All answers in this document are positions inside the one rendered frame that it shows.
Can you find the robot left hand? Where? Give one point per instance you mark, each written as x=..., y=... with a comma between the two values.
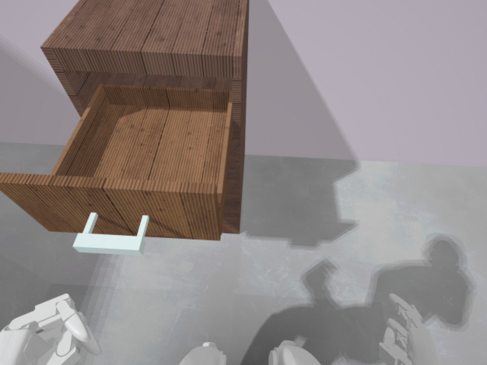
x=63, y=326

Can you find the drawer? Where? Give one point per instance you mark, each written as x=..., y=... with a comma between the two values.
x=138, y=150

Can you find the right robot shin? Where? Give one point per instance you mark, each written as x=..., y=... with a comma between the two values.
x=290, y=343

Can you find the cabinet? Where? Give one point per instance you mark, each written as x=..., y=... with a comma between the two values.
x=199, y=44

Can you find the robot right thigh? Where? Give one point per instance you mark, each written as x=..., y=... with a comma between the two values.
x=291, y=355

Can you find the handle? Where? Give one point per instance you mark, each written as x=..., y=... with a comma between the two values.
x=111, y=244

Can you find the robot right hand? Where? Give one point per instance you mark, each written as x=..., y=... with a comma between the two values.
x=417, y=346

